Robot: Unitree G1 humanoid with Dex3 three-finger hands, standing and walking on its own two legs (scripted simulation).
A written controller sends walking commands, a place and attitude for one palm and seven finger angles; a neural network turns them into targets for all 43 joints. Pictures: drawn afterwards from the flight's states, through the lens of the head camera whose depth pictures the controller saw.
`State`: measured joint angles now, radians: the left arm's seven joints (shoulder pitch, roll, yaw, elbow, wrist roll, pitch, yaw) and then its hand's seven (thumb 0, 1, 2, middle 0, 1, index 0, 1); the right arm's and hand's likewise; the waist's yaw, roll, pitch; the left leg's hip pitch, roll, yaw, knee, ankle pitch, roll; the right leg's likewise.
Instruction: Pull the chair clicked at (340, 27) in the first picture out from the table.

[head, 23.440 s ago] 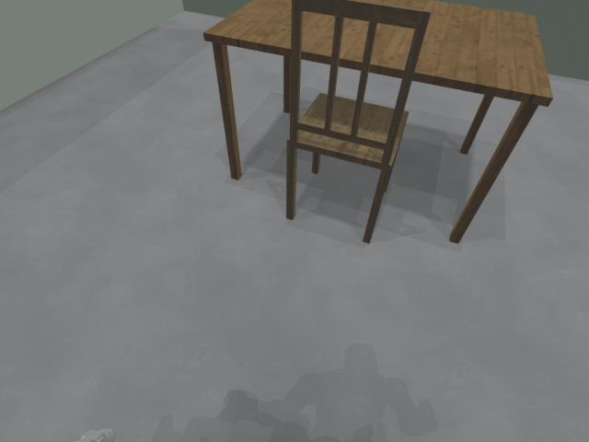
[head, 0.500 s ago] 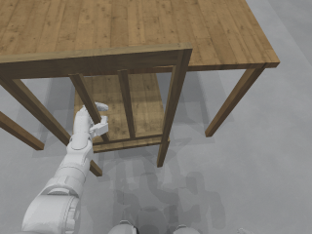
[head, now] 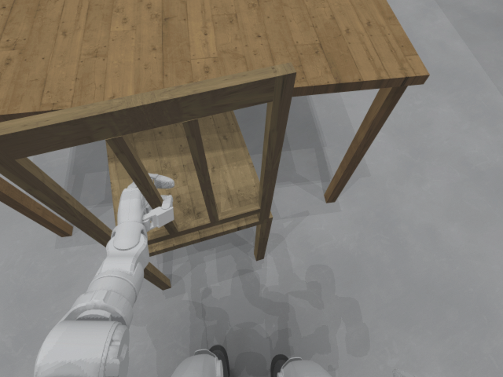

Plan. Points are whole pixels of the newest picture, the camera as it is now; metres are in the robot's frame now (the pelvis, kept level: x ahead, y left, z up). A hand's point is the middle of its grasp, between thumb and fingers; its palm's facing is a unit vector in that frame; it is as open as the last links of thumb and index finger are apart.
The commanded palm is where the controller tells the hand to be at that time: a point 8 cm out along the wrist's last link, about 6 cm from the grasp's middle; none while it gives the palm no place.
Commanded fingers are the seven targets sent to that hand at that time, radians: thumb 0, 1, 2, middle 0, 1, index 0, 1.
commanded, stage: step backward, pulling the chair out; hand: left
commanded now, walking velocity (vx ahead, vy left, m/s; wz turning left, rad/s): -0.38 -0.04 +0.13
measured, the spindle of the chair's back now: (152, 195) +0.42 +0.17 -0.05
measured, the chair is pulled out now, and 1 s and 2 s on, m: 0.08 0.18 0.28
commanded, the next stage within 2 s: none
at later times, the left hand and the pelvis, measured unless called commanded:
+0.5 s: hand (168, 261) +0.30 +0.13 -0.07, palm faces +0.09 -0.98 -0.16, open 5.3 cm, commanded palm +0.31 +0.18 -0.06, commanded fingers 0.00 0.90 0.90 -0.50 -1.45 -0.50 -1.45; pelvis -0.07 -0.01 -0.01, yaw +2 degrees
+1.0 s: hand (167, 263) +0.30 +0.13 -0.07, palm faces +0.07 -0.98 -0.16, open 5.3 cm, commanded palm +0.30 +0.19 -0.06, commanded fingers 0.00 0.90 0.90 -0.50 -1.45 -0.50 -1.45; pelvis -0.07 -0.01 -0.01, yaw +3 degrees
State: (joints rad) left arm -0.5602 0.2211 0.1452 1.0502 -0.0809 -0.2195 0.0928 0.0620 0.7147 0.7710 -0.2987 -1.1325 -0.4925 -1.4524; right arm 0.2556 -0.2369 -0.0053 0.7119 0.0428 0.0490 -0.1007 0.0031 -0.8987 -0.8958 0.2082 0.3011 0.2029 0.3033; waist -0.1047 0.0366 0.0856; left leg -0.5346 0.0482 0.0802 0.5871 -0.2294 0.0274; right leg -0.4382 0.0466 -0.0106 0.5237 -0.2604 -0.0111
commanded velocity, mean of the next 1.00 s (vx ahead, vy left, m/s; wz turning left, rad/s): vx -0.38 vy -0.02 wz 0.09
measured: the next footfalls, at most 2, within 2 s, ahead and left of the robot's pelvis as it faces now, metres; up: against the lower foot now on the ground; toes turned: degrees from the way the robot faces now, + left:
left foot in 1.56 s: -0.16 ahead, +0.15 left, +0.00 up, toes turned +6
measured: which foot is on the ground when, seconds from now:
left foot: down 0.00-1.00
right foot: down 0.00-1.00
